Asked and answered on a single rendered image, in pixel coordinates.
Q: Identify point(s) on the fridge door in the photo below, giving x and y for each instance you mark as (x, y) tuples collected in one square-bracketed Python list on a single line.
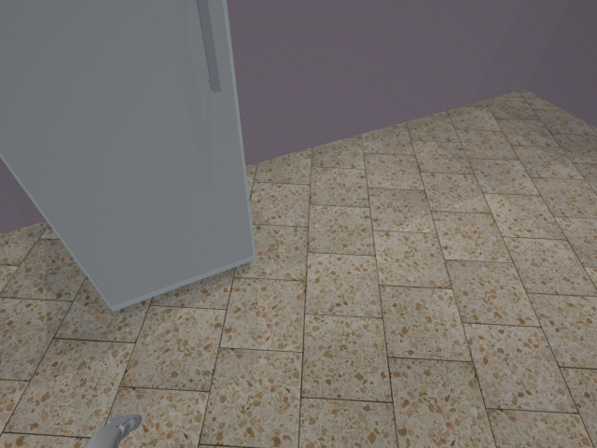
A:
[(108, 119)]

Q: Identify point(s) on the robot left hand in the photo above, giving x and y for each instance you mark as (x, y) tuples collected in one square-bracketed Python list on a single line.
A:
[(117, 428)]

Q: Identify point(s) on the handle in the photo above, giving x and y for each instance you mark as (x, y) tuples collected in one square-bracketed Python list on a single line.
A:
[(209, 46)]

